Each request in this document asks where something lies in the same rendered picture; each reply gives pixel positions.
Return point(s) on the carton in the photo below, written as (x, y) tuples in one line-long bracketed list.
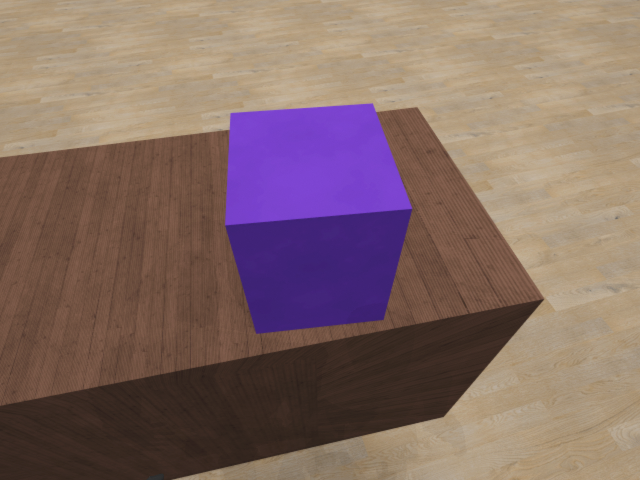
[(316, 215)]

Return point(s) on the pedestal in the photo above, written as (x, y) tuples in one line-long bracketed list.
[(127, 347)]

